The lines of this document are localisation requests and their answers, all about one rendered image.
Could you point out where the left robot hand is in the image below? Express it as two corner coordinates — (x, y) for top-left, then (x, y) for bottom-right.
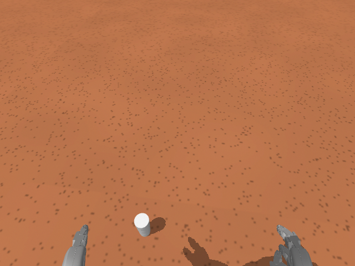
(62, 224), (88, 266)

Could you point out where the right robot hand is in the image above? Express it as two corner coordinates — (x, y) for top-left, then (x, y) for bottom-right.
(270, 225), (313, 266)

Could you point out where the cup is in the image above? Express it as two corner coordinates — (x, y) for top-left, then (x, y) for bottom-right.
(134, 213), (150, 237)

